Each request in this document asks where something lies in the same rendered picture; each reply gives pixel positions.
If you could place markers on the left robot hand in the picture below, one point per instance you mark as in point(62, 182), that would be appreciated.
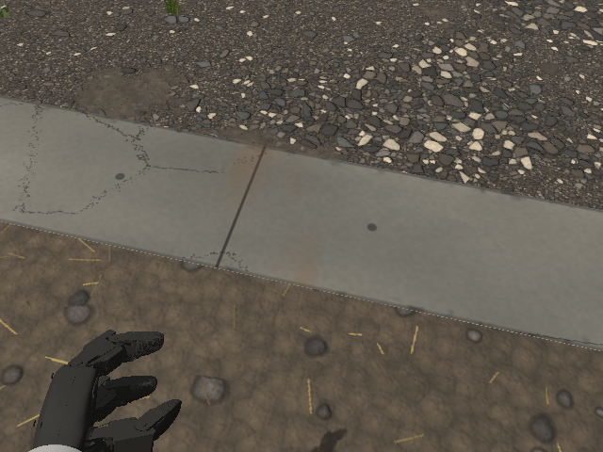
point(81, 394)

